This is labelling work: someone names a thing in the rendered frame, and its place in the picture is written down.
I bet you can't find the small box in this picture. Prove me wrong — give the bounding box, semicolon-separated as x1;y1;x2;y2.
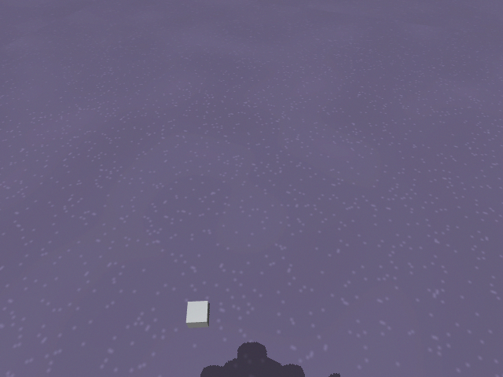
186;301;210;328

